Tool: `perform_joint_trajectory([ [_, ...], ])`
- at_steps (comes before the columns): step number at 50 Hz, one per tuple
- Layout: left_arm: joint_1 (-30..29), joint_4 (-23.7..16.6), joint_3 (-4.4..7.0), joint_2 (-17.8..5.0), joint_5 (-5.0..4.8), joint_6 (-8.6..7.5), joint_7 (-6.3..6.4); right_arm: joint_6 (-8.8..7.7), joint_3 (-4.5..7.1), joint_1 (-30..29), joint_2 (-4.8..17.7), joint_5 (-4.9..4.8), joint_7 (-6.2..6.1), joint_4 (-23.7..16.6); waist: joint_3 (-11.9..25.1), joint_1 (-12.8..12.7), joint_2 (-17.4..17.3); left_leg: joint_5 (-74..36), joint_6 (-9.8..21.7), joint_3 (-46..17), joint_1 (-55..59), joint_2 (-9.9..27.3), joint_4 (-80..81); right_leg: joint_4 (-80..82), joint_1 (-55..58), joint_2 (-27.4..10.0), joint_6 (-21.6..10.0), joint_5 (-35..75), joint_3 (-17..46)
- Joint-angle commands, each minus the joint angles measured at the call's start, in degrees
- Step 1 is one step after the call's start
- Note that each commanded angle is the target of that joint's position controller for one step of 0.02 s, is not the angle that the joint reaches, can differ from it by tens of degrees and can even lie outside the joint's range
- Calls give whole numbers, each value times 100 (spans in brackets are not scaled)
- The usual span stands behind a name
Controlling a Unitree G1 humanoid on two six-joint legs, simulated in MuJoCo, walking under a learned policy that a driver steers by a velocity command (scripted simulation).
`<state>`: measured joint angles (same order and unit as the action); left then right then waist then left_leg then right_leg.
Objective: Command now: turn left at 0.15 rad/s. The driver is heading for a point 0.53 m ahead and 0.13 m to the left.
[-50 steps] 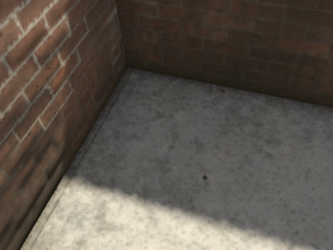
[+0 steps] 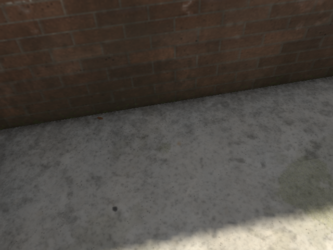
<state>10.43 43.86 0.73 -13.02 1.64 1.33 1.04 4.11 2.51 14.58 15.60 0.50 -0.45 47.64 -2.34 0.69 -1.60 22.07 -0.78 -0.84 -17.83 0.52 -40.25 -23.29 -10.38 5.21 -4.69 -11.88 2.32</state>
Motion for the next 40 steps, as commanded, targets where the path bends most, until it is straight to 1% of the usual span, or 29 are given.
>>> perform_joint_trajectory([
  [1,153,-97,269,-1124,-33,-20,83,-126,86,-78,509,-48,-25,-316,201,-136,751,49,139,109,230,-168,610,290,244,-1712,-695,1908,1093],
  [3,94,-45,313,-1188,-99,-1,127,-232,51,69,462,-31,-38,-274,222,38,534,-909,241,34,627,-125,1597,-39,178,-1639,-484,2008,964],
  [4,95,-79,319,-1145,-92,-20,144,-292,78,84,622,20,-53,-282,297,9,327,-1466,347,-430,869,123,1764,-304,-6,-1475,-293,1675,859],
  [5,137,-204,306,-985,-75,-28,138,-348,150,185,999,87,-65,-311,414,-144,-341,-2657,570,-1406,1071,843,1849,-1001,-349,-946,-73,971,394],
  [6,-62,-247,264,-743,-93,16,150,-341,262,94,1240,-43,-20,-273,121,-98,-1064,-3691,1195,-2280,835,1453,1965,-1431,-873,-125,214,-535,-291],
  [7,-209,-266,264,-777,-63,56,165,-357,227,266,1072,-3,15,-291,138,119,-1111,-3994,1640,-2750,977,1852,2234,-2230,-1266,-21,281,-1764,-214],
  [8,-293,-273,287,-790,-77,75,136,-359,244,314,1040,24,12,-268,129,156,-864,-3844,1798,-2658,1009,1793,2316,-2950,-1479,-72,307,-2052,-39],
  [9,-269,-248,295,-761,-104,86,103,-322,263,137,1019,30,-17,-281,101,33,-569,-3627,1720,-2348,948,1520,2268,-3284,-1564,-159,365,-1911,54],
  [10,-240,-254,307,-754,-104,93,77,-285,282,-15,1002,5,-51,-306,51,-61,-486,-3407,1554,-2117,926,1281,2227,-3279,-1642,-255,420,-1687,99],
  [11,-204,-253,293,-729,-91,83,63,-254,293,-165,951,-6,-62,-339,126,-113,-519,-3265,1391,-1904,1030,1028,2175,-3058,-1645,-290,495,-1523,82],
  [12,-202,-242,277,-696,-85,73,51,-222,304,-187,910,-8,-53,-359,209,-68,-562,-3202,1317,-1807,1110,865,2119,-2839,-1611,-234,572,-1463,-24],
  [14,-290,-308,248,-647,-107,56,46,-177,351,-33,934,-10,-29,-333,353,79,-636,-3090,1306,-1903,1226,818,2016,-2385,-1506,-195,646,-1429,-99],
  [16,-281,-374,230,-650,-145,29,62,-140,414,-38,1043,10,2,-337,458,135,-720,-3003,1260,-2097,1127,823,1935,-1857,-1185,-162,626,-1340,-100],
  [18,-20,-357,240,-712,-158,-6,95,-108,452,-271,1110,18,46,-405,517,25,-807,-2979,1113,-2288,847,756,1837,-1165,-645,-84,563,-1151,-129],
  [19,239,-295,243,-705,-143,-34,120,-94,455,-469,1109,-9,62,-454,532,-146,-769,-2805,948,-2302,610,624,1711,-513,-203,-45,525,-754,-169],
  [20,494,-233,265,-765,-99,-77,163,-97,437,-623,1043,-55,59,-510,520,-307,-643,-2222,672,-2249,226,398,1519,317,344,-130,480,-253,-105],
  [21,603,-243,361,-1228,-12,-112,220,-124,368,-488,763,-70,56,-584,516,-223,221,-1016,335,-1821,-412,-57,822,1013,786,-1139,274,-695,902],
  [22,179,-463,468,-1854,-22,-75,209,-153,276,-161,355,-63,24,-659,464,-15,1596,842,71,-676,-1294,-1055,-281,1393,813,-2585,-281,-609,2552],
  [23,235,-427,454,-1711,53,-43,162,-128,387,-265,892,113,-2,-593,379,-107,1258,1156,73,-584,-1124,-604,-1427,1188,69,-2887,-787,-132,2570],
  [24,18,-494,319,-1241,37,-54,128,-110,452,-275,1007,83,25,-503,163,48,750,843,120,-691,-992,-503,-1892,1131,-210,-2547,-803,137,2082],
  [25,-270,-536,257,-1012,6,-65,117,-74,455,-173,934,80,75,-398,-31,184,635,485,107,-594,-960,-436,-2217,1043,-348,-2151,-651,375,1436],
  [26,-404,-592,237,-952,5,-81,135,-40,449,-62,893,74,143,-341,34,245,797,206,63,-484,-1011,-405,-2407,965,-161,-1858,-509,567,993],
  [27,-356,-595,235,-952,0,-103,164,-18,427,-2,838,69,205,-319,67,200,967,130,-16,-371,-1126,-396,-2468,856,54,-1739,-507,1097,704],
  [28,-189,-559,243,-962,-2,-110,163,-9,401,-70,806,57,242,-330,115,98,944,102,-91,-281,-1178,-384,-2400,766,252,-1701,-533,1442,525],
  [30,181,-461,280,-1023,-14,-121,163,5,360,-356,752,39,281,-450,199,-120,911,136,-198,-191,-1339,-331,-2120,637,724,-1858,-667,1803,452],
  [32,413,-385,321,-1096,-16,-120,156,35,321,-571,697,37,304,-554,234,-261,955,236,-232,-132,-1365,-253,-1760,577,999,-2035,-768,1891,432],
  [36,383,-356,379,-1205,15,-117,79,63,238,-778,570,-2,351,-721,258,-310,1062,409,-131,150,-772,-128,-846,439,804,-2151,-762,1952,116],
  [38,321,-339,414,-1286,28,-108,28,51,216,-765,556,-41,350,-784,327,-285,1148,464,-35,348,-348,-160,-432,284,615,-2176,-720,2231,-59],
  [40,353,-273,437,-1342,13,-89,-15,17,192,-694,528,-64,323,-811,403,-266,1191,429,79,427,-1,-237,95,64,528,-2191,-685,2481,-77],
])
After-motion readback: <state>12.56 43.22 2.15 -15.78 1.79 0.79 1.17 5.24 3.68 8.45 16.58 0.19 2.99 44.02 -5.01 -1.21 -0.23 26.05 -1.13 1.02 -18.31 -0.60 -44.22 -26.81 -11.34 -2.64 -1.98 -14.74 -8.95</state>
